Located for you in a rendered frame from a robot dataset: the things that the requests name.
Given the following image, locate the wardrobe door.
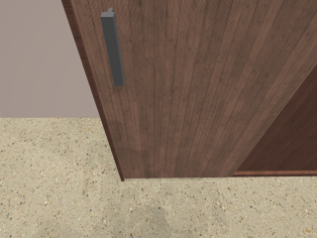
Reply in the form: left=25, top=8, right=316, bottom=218
left=237, top=64, right=317, bottom=172
left=70, top=0, right=317, bottom=179

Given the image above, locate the handle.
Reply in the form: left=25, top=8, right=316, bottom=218
left=100, top=7, right=125, bottom=86

